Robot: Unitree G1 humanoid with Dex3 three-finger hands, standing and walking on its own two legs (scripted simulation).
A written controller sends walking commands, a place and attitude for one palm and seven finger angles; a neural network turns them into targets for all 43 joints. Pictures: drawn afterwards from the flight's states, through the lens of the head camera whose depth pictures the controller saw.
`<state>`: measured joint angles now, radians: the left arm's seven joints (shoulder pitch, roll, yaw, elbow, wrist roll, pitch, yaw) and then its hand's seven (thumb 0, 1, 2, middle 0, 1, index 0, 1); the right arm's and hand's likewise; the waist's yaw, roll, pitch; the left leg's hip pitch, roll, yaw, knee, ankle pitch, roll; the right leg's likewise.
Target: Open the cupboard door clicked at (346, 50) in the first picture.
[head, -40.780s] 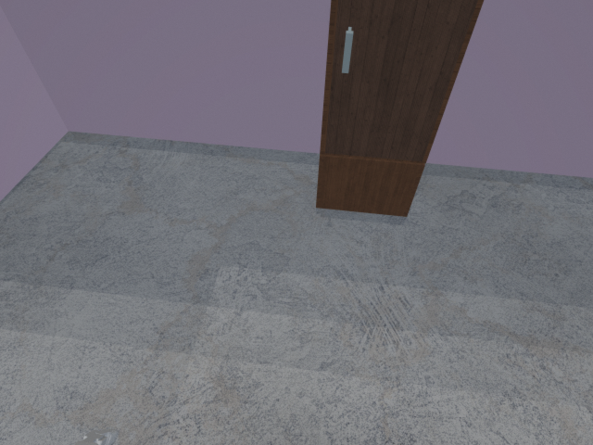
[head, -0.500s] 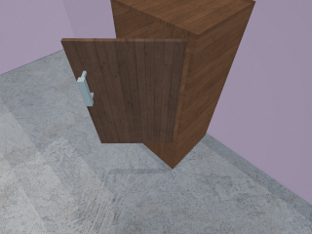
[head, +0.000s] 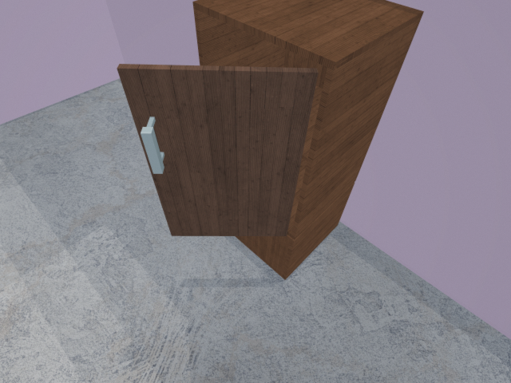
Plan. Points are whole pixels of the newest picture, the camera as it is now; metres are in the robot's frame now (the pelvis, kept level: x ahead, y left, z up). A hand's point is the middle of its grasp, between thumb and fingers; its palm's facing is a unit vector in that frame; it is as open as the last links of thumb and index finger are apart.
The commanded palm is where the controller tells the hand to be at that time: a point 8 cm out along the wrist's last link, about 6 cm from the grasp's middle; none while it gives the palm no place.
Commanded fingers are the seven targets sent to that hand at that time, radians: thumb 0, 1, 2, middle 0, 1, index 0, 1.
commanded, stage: shuffle to correct the standing spot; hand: left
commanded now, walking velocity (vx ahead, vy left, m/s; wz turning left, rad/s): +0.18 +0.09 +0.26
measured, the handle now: (155, 145) +0.58 +0.27 +0.00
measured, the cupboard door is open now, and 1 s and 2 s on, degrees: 45 45 45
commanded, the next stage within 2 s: come to a stop and stand still in 0.28 s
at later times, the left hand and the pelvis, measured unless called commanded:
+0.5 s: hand out of the picture +0.09 +0.21 -0.17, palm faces +0.07 -0.98 -0.18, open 7.4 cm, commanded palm none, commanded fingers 0.00 0.90 0.90 -0.20 -0.30 -0.20 -0.30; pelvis +0.06 +0.03 +0.01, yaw +2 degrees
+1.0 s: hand out of the picture +0.10 +0.22 -0.18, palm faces +0.12 -0.97 -0.19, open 7.4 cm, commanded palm none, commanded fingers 0.00 0.90 0.90 -0.20 -0.30 -0.20 -0.30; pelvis +0.05 +0.03 -0.01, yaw +3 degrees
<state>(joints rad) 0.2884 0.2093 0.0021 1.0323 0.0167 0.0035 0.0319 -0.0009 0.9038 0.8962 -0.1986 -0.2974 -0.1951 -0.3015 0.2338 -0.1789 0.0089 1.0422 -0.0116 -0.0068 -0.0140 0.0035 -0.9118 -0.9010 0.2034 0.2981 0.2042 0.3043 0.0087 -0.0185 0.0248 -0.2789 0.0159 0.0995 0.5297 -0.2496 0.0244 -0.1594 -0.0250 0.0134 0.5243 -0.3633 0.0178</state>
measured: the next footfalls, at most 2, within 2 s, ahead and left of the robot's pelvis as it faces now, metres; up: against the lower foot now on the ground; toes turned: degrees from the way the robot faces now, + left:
right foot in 0.64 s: +0.19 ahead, -0.09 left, +0.00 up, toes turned -1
left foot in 0.96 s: +0.06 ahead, +0.14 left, +0.00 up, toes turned +6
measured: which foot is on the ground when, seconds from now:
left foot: down 0.00-0.68, up 0.70-0.94, down 0.96-1.00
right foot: down 0.00-0.26, up 0.28-0.62, down 0.64-0.98, up 1.00-1.00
